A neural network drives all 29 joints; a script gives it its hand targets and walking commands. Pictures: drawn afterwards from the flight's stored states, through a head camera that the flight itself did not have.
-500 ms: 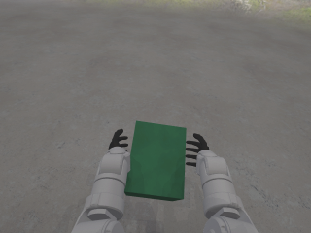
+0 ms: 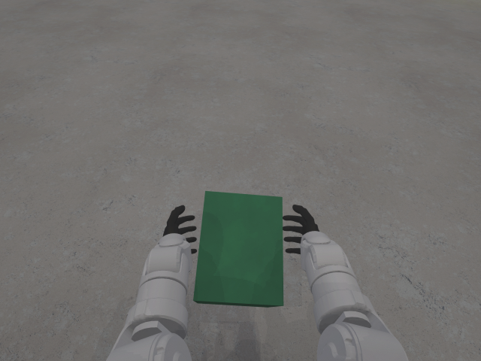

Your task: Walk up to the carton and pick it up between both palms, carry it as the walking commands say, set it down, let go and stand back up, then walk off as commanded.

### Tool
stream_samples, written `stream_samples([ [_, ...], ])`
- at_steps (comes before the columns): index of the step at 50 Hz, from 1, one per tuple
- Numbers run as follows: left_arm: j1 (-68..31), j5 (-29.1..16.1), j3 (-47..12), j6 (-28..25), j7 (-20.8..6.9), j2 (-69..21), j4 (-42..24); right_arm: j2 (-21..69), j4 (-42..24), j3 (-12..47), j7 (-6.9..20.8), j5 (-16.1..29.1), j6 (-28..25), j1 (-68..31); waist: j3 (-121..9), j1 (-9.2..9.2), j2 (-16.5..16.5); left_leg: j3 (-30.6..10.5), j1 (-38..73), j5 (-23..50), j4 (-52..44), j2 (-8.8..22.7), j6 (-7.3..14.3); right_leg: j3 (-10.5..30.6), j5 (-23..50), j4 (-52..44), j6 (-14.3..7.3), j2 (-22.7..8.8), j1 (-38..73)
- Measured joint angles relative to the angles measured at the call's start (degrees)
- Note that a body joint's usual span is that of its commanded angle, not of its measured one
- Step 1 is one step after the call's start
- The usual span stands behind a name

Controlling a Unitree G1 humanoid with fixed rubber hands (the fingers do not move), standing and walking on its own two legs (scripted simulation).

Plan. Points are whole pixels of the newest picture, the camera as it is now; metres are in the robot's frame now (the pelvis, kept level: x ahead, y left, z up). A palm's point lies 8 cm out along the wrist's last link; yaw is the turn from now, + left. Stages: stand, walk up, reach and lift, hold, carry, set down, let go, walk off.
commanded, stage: set down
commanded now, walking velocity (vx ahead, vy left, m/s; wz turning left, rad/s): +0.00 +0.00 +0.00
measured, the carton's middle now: (238, 252) +0.37 +0.04 -0.07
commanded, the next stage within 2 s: none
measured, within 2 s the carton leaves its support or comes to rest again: neither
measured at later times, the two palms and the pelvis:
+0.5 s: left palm (184, 258) +0.36 +0.15 -0.10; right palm (294, 257) +0.38 -0.09 -0.10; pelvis +0.04 -0.01 -0.03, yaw +0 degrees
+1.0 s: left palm (185, 273) +0.37 +0.16 -0.19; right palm (282, 272) +0.39 -0.07 -0.19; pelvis +0.00 +0.02 -0.12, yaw -1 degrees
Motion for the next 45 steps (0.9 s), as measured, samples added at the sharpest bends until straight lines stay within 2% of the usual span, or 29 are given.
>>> stream_samples([
  [4, 0.6, -0.2, 0.2, -3.5, -1.6, 1.7, -0.7, 1.6, -0.3, 1.4, -2.4, 1.7, -3.1, -0.3, 0.8, 0.02, -0.4, -1.3, -4.5, -0.6, 1.7, 0.1, -0.1, -1.1, -0.7, 1.7, -0.8, 0.4, -4.3],
  [8, 3.4, -1.7, -2.3, -6.9, -3.5, 2.7, -4.0, 3.4, -4.0, 4.0, -5.3, 3.5, -6.4, 2.1, 0.6, -0.31, -0.4, -2.4, -9.1, -0.8, 2.6, 0.5, -1.1, -2.1, -0.7, 1.9, -1.3, 1.0, -8.4],
  [12, 3.9, -0.6, -2.1, -10.1, -4.1, 2.2, -4.5, 4.5, -6.4, 4.3, -6.9, 4.6, -9.0, 4.0, -0.1, 1.04, -1.1, -2.4, -13.6, -1.4, 3.6, 0.9, -1.4, -2.1, -1.2, 2.8, -1.6, 1.4, -13.0],
  [16, 6.1, -1.9, -3.8, -13.2, -4.9, 2.7, -5.8, 5.4, -7.9, 5.7, -9.0, 5.2, -11.7, 5.5, -1.6, 0.35, -1.4, -3.0, -19.6, -2.2, 5.6, 1.1, -2.0, -2.7, -1.6, 3.8, -1.6, 1.8, -18.4],
  [19, 7.0, -2.8, -5.2, -16.0, -4.9, 3.1, -5.2, 4.9, -8.2, 7.2, -10.3, 7.3, -14.2, 6.6, -3.1, 0.31, -1.8, -3.2, -24.4, -3.1, 7.7, 1.3, -2.1, -2.6, -2.1, 5.1, -1.4, 2.1, -22.9],
  [22, 7.6, -3.6, -7.0, -18.3, -3.9, 3.4, -5.0, 4.5, -7.6, 7.9, -11.0, 8.7, -17.6, 7.5, -5.8, 0.16, -2.3, -3.5, -30.1, -4.0, 10.0, 1.1, -2.6, -2.2, -2.6, 7.1, -1.1, 2.3, -28.6],
  [29, 8.1, -8.1, -10.4, -23.2, 0.7, 3.3, -4.7, 2.9, -8.7, 10.3, -10.6, 12.2, -22.7, 9.2, -10.5, -1.26, -1.7, -2.6, -42.8, -5.7, 16.6, 0.2, -1.4, -1.6, -4.6, 13.7, 0.2, 1.8, -41.2],
  [32, 7.7, -10.4, -12.0, -24.2, 2.5, 3.3, -4.9, 2.1, -8.5, 10.6, -11.3, 13.1, -23.6, 8.1, -10.7, -2.00, -1.3, -2.2, -46.8, -6.9, 20.5, -0.1, -0.9, -1.5, -5.8, 17.5, 0.7, 1.6, -45.2],
  [38, 4.6, -11.0, -13.4, -24.5, 5.3, 3.4, -3.2, -0.6, -6.8, 11.3, -11.5, 14.9, -23.3, 4.5, -11.0, -1.61, -1.8, -0.7, -53.6, -9.4, 28.1, -0.5, -0.1, -0.5, -8.6, 25.8, 1.6, 1.6, -52.2],
  [42, 4.2, -13.2, -14.2, -24.0, 6.8, 4.0, -3.7, -1.8, -5.7, 13.2, -11.8, 16.9, -22.6, 2.3, -11.3, -1.69, -1.6, -0.5, -57.0, -10.9, 32.8, -0.6, 0.1, -0.6, -10.2, 30.2, 2.0, 1.7, -55.4],
  [45, 2.9, -14.1, -14.2, -23.9, 7.2, 5.0, -2.5, -1.7, -3.2, 12.3, -11.9, 15.8, -23.2, 0.2, -11.3, -1.67, -1.4, -0.5, -58.8, -12.0, 35.9, -0.7, 0.2, -0.8, -11.4, 33.3, 2.1, 1.7, -57.1],
])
